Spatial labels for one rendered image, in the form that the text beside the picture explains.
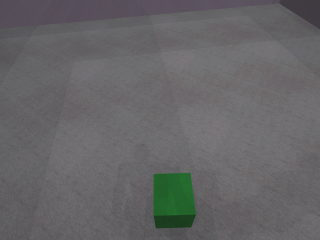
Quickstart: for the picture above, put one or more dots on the carton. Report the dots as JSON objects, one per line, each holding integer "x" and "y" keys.
{"x": 173, "y": 200}

